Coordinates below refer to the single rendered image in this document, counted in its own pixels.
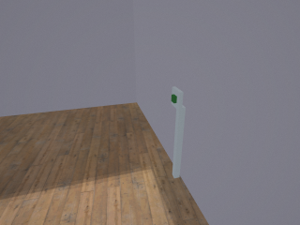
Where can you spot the panel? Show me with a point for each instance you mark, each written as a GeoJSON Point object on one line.
{"type": "Point", "coordinates": [178, 132]}

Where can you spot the button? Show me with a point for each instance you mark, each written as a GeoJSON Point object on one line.
{"type": "Point", "coordinates": [174, 98]}

